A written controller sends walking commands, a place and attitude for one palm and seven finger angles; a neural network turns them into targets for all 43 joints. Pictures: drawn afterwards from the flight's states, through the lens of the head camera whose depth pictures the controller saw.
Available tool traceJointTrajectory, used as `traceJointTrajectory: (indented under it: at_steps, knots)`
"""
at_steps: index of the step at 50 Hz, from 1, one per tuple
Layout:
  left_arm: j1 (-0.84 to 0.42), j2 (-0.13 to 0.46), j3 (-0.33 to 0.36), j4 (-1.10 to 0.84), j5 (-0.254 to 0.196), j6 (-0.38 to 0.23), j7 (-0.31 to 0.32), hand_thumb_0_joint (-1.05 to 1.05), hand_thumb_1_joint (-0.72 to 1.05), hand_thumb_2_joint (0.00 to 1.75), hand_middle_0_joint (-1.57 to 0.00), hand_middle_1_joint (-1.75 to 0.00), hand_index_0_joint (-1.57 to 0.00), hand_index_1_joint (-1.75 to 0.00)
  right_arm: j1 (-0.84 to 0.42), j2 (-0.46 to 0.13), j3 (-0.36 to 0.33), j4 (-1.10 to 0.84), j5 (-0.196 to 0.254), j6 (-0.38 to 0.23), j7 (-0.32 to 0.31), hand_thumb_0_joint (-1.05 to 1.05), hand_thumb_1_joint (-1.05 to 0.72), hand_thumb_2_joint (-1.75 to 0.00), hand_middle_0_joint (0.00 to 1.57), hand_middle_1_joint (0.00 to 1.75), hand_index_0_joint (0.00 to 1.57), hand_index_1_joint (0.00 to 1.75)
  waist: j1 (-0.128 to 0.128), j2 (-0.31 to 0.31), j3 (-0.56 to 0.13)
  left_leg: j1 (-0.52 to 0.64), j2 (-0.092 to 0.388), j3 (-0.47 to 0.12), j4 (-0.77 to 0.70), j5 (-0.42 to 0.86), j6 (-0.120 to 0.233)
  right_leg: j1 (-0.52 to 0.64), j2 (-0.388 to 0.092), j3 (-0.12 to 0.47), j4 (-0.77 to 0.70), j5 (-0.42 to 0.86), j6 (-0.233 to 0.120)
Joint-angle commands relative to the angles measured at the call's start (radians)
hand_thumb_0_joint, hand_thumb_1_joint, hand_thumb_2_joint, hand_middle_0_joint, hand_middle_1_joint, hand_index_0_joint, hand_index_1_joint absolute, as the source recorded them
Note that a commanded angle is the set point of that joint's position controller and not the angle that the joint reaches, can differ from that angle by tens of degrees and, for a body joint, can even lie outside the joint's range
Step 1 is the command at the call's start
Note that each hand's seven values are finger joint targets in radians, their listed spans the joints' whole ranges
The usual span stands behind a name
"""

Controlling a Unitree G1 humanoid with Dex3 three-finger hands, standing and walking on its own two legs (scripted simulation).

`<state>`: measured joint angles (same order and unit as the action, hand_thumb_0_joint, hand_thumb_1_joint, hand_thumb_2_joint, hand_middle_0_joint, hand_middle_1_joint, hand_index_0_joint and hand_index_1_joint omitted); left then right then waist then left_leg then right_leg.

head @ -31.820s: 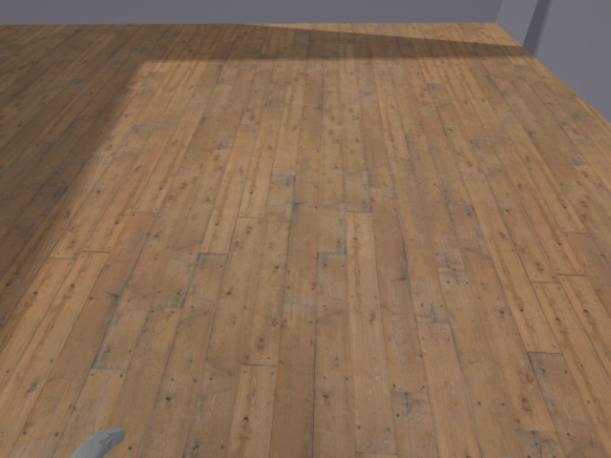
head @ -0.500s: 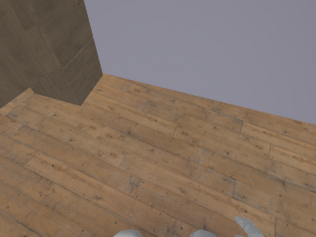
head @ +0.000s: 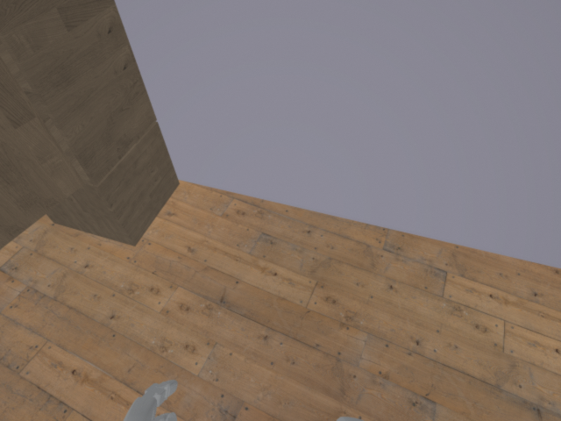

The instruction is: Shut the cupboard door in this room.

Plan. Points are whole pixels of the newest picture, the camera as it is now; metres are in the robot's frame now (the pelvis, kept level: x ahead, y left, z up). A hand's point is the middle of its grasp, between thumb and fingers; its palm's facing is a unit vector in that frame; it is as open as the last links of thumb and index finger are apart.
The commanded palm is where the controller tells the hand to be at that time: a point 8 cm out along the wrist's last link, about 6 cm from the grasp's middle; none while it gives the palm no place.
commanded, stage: walk to a spot facing it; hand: left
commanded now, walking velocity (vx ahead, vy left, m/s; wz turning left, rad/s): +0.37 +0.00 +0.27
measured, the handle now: out of the picture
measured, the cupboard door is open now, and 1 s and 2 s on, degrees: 78 78 78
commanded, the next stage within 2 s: turn to face it in 0.66 s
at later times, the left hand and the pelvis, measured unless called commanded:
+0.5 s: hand out of the picture +0.09 +0.22 -0.17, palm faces +0.22 -0.97 -0.13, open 7.4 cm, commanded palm none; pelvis +0.19 +0.07 +0.00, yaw +7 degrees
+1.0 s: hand (184, 251) +0.47 +0.22 -0.15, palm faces +0.07 -0.97 -0.22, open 7.3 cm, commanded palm none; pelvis +0.36 +0.03 +0.00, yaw +7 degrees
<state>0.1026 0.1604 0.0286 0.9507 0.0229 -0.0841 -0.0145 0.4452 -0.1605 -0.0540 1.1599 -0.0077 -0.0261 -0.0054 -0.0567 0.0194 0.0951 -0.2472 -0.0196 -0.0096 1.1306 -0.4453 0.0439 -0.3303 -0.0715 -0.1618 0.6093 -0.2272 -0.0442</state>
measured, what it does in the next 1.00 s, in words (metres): walks ahead: left foot, then right foot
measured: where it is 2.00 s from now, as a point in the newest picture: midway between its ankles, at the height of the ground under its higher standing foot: (278, 378)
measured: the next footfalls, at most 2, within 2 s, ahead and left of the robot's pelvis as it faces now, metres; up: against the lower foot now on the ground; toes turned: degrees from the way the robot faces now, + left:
left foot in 0.40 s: +0.26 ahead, +0.17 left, +0.00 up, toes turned +15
right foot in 0.90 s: +0.51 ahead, -0.06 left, +0.00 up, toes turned -4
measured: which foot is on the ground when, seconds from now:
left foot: up 0.00-0.38, down 0.40-0.92, up 0.94-1.00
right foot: down 0.00-0.40, up 0.42-0.88, down 0.90-1.00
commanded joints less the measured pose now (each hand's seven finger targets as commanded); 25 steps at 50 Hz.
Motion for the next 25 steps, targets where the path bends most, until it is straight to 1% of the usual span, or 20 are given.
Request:
traceJointTrajectory:
  at_steps: [1, 3, 5, 6, 7, 8, 10, 12, 13, 15, 16, 17, 18, 19, 20, 21, 22, 23, 24, 25]
  knots:
    - [0.161, 0.124, 0.036, 0.027, -0.007, 0.005, 0.024, 0.00, 0.90, 0.90, -0.20, -0.30, -0.20, -0.30, -0.068, -0.038, -0.016, -0.105, -0.012, -0.007, 0.014, 0.00, -0.90, -0.90, 0.20, 0.30, 0.20, 0.30, 0.064, -0.110, -0.006, -0.309, 0.130, -0.038, 0.157, 0.166, -0.018, 0.093, -0.298, 0.288, -0.421, -0.128, -0.052]
    - [0.175, 0.097, 0.028, 0.042, -0.001, 0.003, 0.026, 0.00, 0.90, 0.90, -0.20, -0.30, -0.20, -0.30, -0.043, -0.022, -0.018, -0.097, -0.016, 0.015, 0.018, 0.00, -0.90, -0.90, 0.20, 0.30, 0.20, 0.30, 0.039, -0.147, 0.013, -0.287, 0.137, -0.008, 0.095, 0.198, -0.040, 0.019, -0.262, 0.184, -0.449, -0.128, -0.035]
    - [0.180, 0.093, 0.032, 0.055, 0.003, -0.004, 0.027, 0.00, 0.90, 0.90, -0.20, -0.30, -0.20, -0.30, -0.054, -0.015, -0.023, -0.107, -0.017, 0.024, 0.025, 0.00, -0.90, -0.90, 0.20, 0.30, 0.20, 0.30, 0.023, -0.162, 0.026, -0.282, 0.148, 0.015, 0.012, 0.239, -0.057, -0.016, -0.240, 0.121, -0.479, -0.123, -0.036]
    - [0.186, 0.100, 0.036, 0.057, 0.003, -0.006, 0.028, 0.00, 0.90, 0.90, -0.20, -0.30, -0.20, -0.30, -0.073, -0.016, -0.023, -0.118, -0.018, 0.025, 0.028, 0.00, -0.90, -0.90, 0.20, 0.30, 0.20, 0.30, 0.023, -0.163, 0.026, -0.285, 0.154, 0.026, -0.041, 0.255, -0.064, -0.008, -0.238, 0.102, -0.487, -0.121, -0.041]
    - [0.197, 0.113, 0.034, 0.066, 0.002, -0.008, 0.026, 0.00, 0.90, 0.90, -0.20, -0.30, -0.20, -0.30, -0.103, -0.018, -0.022, -0.130, -0.017, 0.025, 0.033, 0.00, -0.90, -0.90, 0.20, 0.30, 0.20, 0.30, 0.029, -0.159, 0.026, -0.289, 0.156, 0.040, -0.097, 0.274, -0.068, 0.012, -0.233, 0.077, -0.491, -0.113, -0.042]
    - [0.221, 0.112, 0.034, 0.077, 0.001, -0.010, 0.025, 0.00, 0.90, 0.90, -0.20, -0.30, -0.20, -0.30, -0.145, -0.016, -0.021, -0.141, -0.017, 0.021, 0.038, 0.00, -0.90, -0.90, 0.20, 0.30, 0.20, 0.30, 0.043, -0.160, 0.030, -0.297, 0.156, 0.052, -0.157, 0.290, -0.071, 0.037, -0.227, 0.071, -0.490, -0.092, -0.045]
    - [0.256, 0.127, 0.035, 0.095, 0.000, -0.014, 0.026, 0.00, 0.90, 0.90, -0.20, -0.30, -0.20, -0.30, -0.224, -0.013, -0.015, -0.170, -0.014, 0.009, 0.046, 0.00, -0.90, -0.90, 0.20, 0.30, 0.20, 0.30, 0.065, -0.128, 0.035, -0.303, 0.158, 0.070, -0.285, 0.301, -0.070, 0.098, -0.238, 0.059, -0.477, -0.051, -0.057]
    - [0.298, 0.134, 0.033, 0.115, 0.001, -0.012, 0.027, 0.00, 0.90, 0.90, -0.20, -0.30, -0.20, -0.30, -0.295, -0.011, -0.009, -0.193, -0.015, -0.001, 0.050, 0.00, -0.90, -0.90, 0.20, 0.30, 0.20, 0.30, 0.093, -0.129, 0.031, -0.297, 0.145, 0.085, -0.379, 0.290, -0.062, 0.166, -0.253, 0.063, -0.452, -0.004, -0.061]
    - [0.313, 0.141, 0.034, 0.121, 0.002, -0.011, 0.028, 0.00, 0.90, 0.90, -0.20, -0.30, -0.20, -0.30, -0.314, -0.012, -0.008, -0.201, -0.015, -0.006, 0.051, 0.00, -0.90, -0.90, 0.20, 0.30, 0.20, 0.30, 0.098, -0.121, 0.019, -0.290, 0.136, 0.093, -0.420, 0.274, -0.057, 0.207, -0.260, 0.059, -0.435, 0.028, -0.063]
    - [0.331, 0.150, 0.038, 0.129, 0.005, -0.005, 0.029, 0.00, 0.90, 0.90, -0.20, -0.30, -0.20, -0.30, -0.326, -0.021, -0.009, -0.212, -0.015, -0.015, 0.050, 0.00, -0.90, -0.90, 0.20, 0.30, 0.20, 0.30, 0.103, -0.123, 0.004, -0.228, 0.123, 0.108, -0.479, 0.226, -0.042, 0.238, -0.283, 0.061, -0.387, 0.083, -0.066]
    - [0.331, 0.153, 0.038, 0.132, 0.005, -0.002, 0.029, 0.00, 0.90, 0.90, -0.20, -0.30, -0.20, -0.30, -0.309, -0.030, -0.011, -0.210, -0.016, -0.019, 0.048, 0.00, -0.90, -0.90, 0.20, 0.30, 0.20, 0.30, 0.089, -0.114, -0.004, -0.180, 0.112, 0.118, -0.517, 0.217, -0.036, 0.242, -0.284, 0.050, -0.351, 0.120, -0.061]
    - [0.323, 0.155, 0.038, 0.134, 0.003, 0.000, 0.028, 0.00, 0.90, 0.90, -0.20, -0.30, -0.20, -0.30, -0.261, -0.046, -0.015, -0.196, -0.019, -0.024, 0.043, 0.00, -0.90, -0.90, 0.20, 0.30, 0.20, 0.30, 0.058, -0.091, -0.030, -0.069, 0.089, 0.138, -0.565, 0.227, -0.031, 0.212, -0.275, 0.024, -0.271, 0.176, -0.048]
    - [0.315, 0.154, 0.036, 0.136, -0.002, 0.005, 0.027, 0.00, 0.90, 0.90, -0.20, -0.30, -0.20, -0.30, -0.157, -0.081, -0.023, -0.164, -0.023, -0.030, 0.038, 0.00, -0.90, -0.90, 0.20, 0.30, 0.20, 0.30, 0.009, -0.050, -0.087, 0.110, 0.063, 0.148, -0.626, 0.245, -0.021, 0.154, -0.226, -0.040, -0.111, 0.228, -0.020]
    - [0.337, 0.112, 0.030, 0.126, -0.005, 0.007, 0.022, 0.00, 0.90, 0.90, -0.20, -0.30, -0.20, -0.30, -0.018, -0.177, -0.049, -0.131, -0.029, -0.036, 0.028, 0.00, -0.90, -0.90, 0.20, 0.30, 0.20, 0.30, -0.043, 0.151, -0.193, 0.346, 0.191, -0.045, -0.682, 0.195, 0.028, 0.001, -0.134, -0.086, 0.161, 0.121, 0.029]
    - [0.331, 0.066, 0.016, 0.091, -0.013, 0.004, 0.012, 0.00, 0.90, 0.90, -0.20, -0.30, -0.20, -0.30, 0.091, -0.280, -0.074, -0.106, -0.025, -0.039, 0.013, 0.00, -0.90, -0.90, 0.20, 0.30, 0.20, 0.30, -0.075, 0.357, -0.245, 0.507, 0.427, -0.406, -0.796, 0.261, 0.127, -0.266, -0.004, -0.074, 0.448, -0.336, 0.077]
    - [0.257, 0.094, 0.019, 0.059, -0.006, 0.007, 0.018, 0.00, 0.90, 0.90, -0.20, -0.30, -0.20, -0.30, 0.107, -0.293, -0.072, -0.095, -0.014, -0.028, 0.004, 0.00, -0.90, -0.90, 0.20, 0.30, 0.20, 0.30, -0.083, 0.256, -0.219, 0.492, 0.474, -0.431, -0.838, 0.289, 0.172, -0.342, -0.022, 0.045, 0.577, -0.358, 0.058]
    - [0.218, 0.090, 0.022, 0.062, -0.005, 0.010, 0.020, 0.00, 0.90, 0.90, -0.20, -0.30, -0.20, -0.30, 0.043, -0.246, -0.063, -0.103, -0.013, -0.030, -0.002, 0.00, -0.90, -0.90, 0.20, 0.30, 0.20, 0.30, -0.062, 0.209, -0.186, 0.419, 0.446, -0.361, -0.852, 0.287, 0.165, -0.361, -0.061, 0.078, 0.629, -0.295, 0.052]
    - [0.195, 0.081, 0.023, 0.070, -0.006, 0.012, 0.015, 0.00, 0.90, 0.90, -0.20, -0.30, -0.20, -0.30, -0.028, -0.208, -0.052, -0.125, -0.011, -0.035, -0.006, 0.00, -0.90, -0.90, 0.20, 0.30, 0.20, 0.30, -0.038, 0.153, -0.130, 0.327, 0.426, -0.319, -0.860, 0.303, 0.163, -0.369, -0.081, 0.100, 0.652, -0.228, 0.054]
    - [0.189, 0.083, 0.027, 0.088, -0.002, 0.019, 0.008, 0.00, 0.90, 0.90, -0.20, -0.30, -0.20, -0.30, -0.084, -0.168, -0.040, -0.138, -0.011, -0.041, -0.006, 0.00, -0.90, -0.90, 0.20, 0.30, 0.20, 0.30, -0.008, 0.060, -0.073, 0.215, 0.406, -0.249, -0.887, 0.298, 0.137, -0.326, -0.104, 0.118, 0.635, -0.173, 0.059]
    - [0.212, 0.059, 0.026, 0.099, 0.004, 0.030, 0.006, 0.00, 0.90, 0.90, -0.20, -0.30, -0.20, -0.30, -0.116, -0.147, -0.032, -0.143, -0.014, -0.046, -0.007, 0.00, -0.90, -0.90, 0.20, 0.30, 0.20, 0.30, 0.022, 0.047, -0.034, 0.142, 0.372, -0.172, -0.913, 0.302, 0.110, -0.282, -0.111, 0.122, 0.607, -0.135, 0.065]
